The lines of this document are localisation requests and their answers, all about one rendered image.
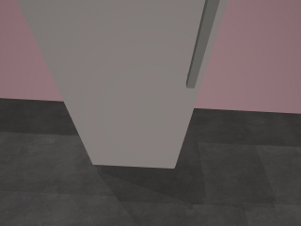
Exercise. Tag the fridge door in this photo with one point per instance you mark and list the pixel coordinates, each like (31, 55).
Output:
(121, 68)

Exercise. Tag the handle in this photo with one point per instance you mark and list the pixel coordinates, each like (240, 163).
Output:
(204, 31)

